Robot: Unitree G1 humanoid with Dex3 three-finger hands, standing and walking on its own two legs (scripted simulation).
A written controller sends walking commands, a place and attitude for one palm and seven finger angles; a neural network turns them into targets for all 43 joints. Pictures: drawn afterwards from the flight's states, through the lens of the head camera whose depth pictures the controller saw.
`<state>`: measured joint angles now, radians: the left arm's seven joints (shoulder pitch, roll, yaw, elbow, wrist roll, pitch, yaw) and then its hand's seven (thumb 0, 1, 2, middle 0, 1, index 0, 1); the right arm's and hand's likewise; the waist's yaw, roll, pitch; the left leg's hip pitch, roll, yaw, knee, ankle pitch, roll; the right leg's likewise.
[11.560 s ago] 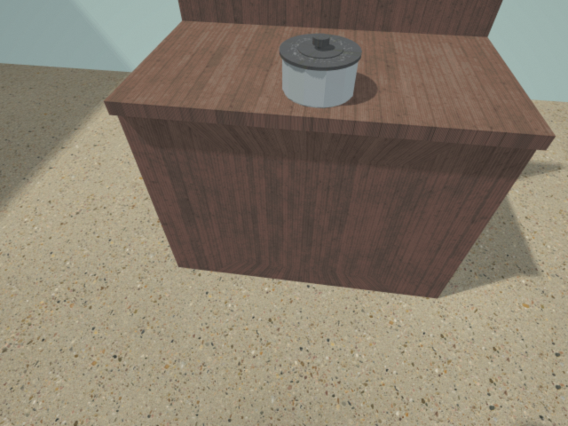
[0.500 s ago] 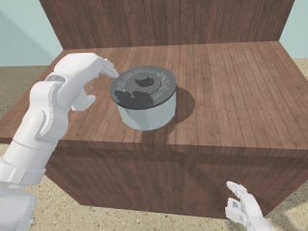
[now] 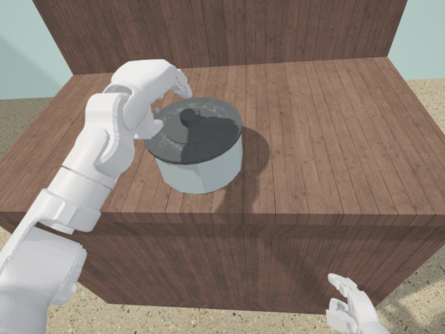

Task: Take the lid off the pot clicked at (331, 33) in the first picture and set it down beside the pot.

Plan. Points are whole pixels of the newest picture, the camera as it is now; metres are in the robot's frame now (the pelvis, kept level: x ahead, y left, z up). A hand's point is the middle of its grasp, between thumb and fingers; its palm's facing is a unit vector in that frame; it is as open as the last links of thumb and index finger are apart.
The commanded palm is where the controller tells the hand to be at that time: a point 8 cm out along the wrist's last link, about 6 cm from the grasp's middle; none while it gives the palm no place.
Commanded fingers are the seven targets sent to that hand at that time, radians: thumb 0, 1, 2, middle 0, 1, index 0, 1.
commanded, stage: move the open hand above the knob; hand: left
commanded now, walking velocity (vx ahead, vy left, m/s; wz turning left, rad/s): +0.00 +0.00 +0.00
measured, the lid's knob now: (190, 117) +0.48 +0.09 +0.16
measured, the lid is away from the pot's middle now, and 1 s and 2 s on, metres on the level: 0.00 0.00 0.00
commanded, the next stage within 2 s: lower the open fingers around the knob in 1.14 s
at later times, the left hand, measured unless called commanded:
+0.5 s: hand (178, 91) +0.46 +0.10 +0.23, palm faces -0.13 -0.07 -0.99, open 9.9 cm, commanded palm +0.42 +0.11 +0.29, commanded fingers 0.00 -0.38 1.68 -0.88 -0.08 -0.88 -0.08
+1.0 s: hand (174, 97) +0.44 +0.10 +0.23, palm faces -0.08 -0.07 -0.99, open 9.9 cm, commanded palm +0.41 +0.11 +0.29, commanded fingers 0.00 -0.38 1.68 -0.88 -0.08 -0.88 -0.08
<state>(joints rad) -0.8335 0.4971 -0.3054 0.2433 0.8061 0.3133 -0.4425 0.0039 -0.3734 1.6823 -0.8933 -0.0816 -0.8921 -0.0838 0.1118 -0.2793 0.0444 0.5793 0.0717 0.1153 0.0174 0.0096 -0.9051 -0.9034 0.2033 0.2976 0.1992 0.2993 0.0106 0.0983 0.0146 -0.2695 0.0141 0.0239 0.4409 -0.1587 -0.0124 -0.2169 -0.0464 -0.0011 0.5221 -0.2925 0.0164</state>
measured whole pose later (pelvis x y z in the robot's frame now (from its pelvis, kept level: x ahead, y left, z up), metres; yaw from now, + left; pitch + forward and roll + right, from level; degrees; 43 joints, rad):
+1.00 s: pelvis +0.01 +0.01 +0.00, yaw +0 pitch +0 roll +1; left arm -0.99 0.37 -0.37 0.42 0.82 0.36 -0.40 0.00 -0.37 1.68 -0.89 -0.08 -0.89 -0.08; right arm 0.09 -0.26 0.04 0.60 0.07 0.13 0.03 0.01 -0.91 -0.90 0.20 0.30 0.20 0.30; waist 0.01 0.09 -0.01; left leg -0.28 0.00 0.02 0.44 -0.17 0.00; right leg -0.22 -0.06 0.00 0.50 -0.29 0.03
